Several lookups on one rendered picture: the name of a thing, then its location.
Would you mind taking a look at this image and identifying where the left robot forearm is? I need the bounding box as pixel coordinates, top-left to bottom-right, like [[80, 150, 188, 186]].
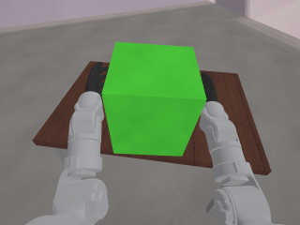
[[52, 91, 104, 214]]

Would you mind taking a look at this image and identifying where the carton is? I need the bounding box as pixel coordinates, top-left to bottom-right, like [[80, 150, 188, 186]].
[[101, 41, 207, 157]]

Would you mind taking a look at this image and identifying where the robot right hand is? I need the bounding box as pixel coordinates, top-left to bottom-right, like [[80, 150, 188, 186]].
[[201, 72, 218, 102]]

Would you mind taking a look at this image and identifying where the right robot upper arm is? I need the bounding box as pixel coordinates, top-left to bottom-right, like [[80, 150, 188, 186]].
[[214, 186, 285, 225]]

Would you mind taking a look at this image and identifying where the left robot upper arm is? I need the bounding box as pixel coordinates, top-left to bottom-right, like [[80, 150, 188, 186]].
[[25, 178, 109, 225]]

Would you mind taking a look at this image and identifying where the robot left hand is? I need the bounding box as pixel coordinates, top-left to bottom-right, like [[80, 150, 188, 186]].
[[84, 62, 109, 97]]

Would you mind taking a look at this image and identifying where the table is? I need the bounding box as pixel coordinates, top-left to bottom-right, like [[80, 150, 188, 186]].
[[33, 61, 271, 215]]

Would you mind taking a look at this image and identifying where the right robot forearm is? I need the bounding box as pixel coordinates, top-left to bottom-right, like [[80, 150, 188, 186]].
[[199, 101, 271, 219]]

